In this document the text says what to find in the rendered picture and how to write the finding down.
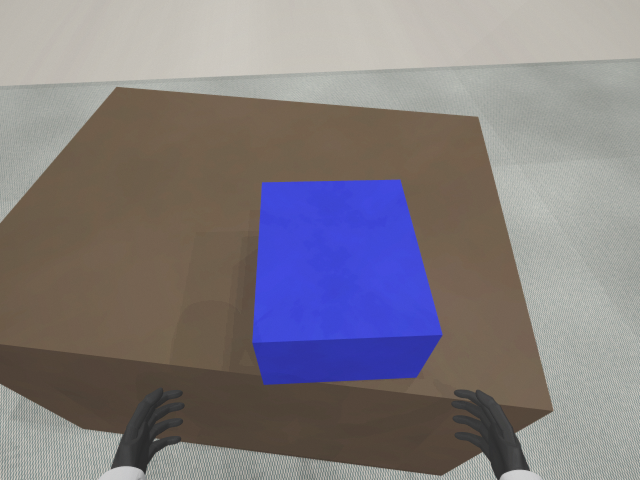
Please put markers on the pedestal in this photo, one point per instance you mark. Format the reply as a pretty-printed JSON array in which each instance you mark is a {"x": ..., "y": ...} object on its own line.
[{"x": 130, "y": 265}]

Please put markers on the right robot hand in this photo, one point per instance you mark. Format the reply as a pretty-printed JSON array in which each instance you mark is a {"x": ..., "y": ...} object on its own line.
[{"x": 498, "y": 442}]

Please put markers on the carton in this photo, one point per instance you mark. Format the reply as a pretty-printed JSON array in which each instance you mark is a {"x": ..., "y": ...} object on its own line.
[{"x": 341, "y": 289}]

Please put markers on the left robot hand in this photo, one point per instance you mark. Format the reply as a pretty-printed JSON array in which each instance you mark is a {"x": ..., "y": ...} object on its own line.
[{"x": 136, "y": 447}]

